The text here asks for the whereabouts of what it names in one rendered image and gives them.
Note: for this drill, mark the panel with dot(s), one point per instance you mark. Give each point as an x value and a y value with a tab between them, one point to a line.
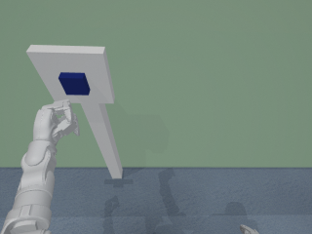
52	60

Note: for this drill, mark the left robot forearm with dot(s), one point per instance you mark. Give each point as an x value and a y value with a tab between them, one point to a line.
31	209

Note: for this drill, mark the robot left hand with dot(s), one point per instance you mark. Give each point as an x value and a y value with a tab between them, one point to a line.
47	126

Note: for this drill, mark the button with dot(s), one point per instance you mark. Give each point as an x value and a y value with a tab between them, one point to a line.
74	83

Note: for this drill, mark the robot right hand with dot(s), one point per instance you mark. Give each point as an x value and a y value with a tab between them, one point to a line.
246	230

